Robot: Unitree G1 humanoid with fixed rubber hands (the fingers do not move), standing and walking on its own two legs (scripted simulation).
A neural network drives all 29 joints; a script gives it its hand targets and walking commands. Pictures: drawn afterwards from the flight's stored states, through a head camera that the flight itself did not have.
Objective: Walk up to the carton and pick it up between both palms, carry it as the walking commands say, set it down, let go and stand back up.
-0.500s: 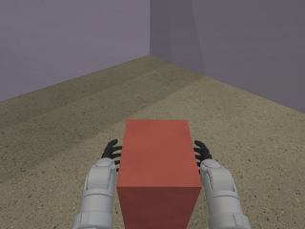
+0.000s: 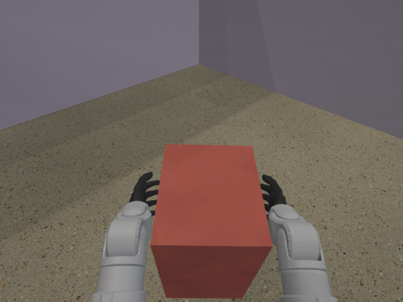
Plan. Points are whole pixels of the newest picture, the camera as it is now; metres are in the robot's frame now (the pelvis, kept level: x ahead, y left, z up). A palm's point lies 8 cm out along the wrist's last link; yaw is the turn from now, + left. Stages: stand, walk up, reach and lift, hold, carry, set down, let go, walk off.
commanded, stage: carry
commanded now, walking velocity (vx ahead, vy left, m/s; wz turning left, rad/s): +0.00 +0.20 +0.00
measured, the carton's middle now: (206, 226) +0.30 +0.00 +0.01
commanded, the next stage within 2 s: none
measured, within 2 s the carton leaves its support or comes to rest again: neither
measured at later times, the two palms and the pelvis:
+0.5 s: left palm (109, 230) +0.24 +0.17 +0.10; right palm (266, 242) +0.21 -0.09 +0.10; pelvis -0.02 +0.05 +0.00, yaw -4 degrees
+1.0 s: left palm (44, 248) +0.21 +0.27 +0.10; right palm (209, 250) +0.20 +0.00 +0.10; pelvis -0.04 +0.14 +0.00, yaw -2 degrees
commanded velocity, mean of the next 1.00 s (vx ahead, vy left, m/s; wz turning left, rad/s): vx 0.00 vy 0.20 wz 0.00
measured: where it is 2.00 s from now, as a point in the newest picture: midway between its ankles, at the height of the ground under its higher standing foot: outside the picture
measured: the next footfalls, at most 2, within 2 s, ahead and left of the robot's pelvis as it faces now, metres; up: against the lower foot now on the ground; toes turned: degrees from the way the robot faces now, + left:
right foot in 0.60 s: +0.00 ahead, -0.05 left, +0.00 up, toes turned -11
left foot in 1.00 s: +0.04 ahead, +0.28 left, +0.00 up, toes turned +3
